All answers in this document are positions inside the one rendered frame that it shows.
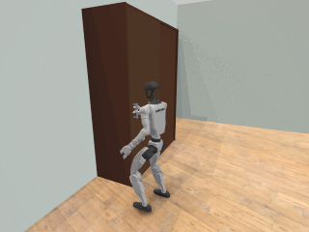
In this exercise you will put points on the robot left hand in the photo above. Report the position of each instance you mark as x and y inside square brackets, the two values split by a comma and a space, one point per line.
[126, 151]

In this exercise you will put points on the wardrobe door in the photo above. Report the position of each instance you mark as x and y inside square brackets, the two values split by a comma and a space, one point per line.
[143, 46]
[167, 66]

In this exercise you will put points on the handle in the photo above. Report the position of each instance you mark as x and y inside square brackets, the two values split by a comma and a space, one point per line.
[136, 106]

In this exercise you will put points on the left robot forearm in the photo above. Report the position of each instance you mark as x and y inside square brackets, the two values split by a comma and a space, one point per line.
[140, 137]

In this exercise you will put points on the robot right hand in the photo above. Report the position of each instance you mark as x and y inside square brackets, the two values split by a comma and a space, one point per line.
[135, 111]

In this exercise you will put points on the robot left upper arm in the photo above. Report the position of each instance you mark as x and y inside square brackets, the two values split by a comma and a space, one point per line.
[144, 112]

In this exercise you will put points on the robot right upper arm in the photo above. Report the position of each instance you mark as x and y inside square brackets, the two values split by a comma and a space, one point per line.
[165, 106]

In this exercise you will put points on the right robot shin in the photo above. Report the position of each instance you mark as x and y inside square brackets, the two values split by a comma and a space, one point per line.
[160, 180]

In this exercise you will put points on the left robot foot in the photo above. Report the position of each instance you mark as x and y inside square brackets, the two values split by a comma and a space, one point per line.
[138, 205]

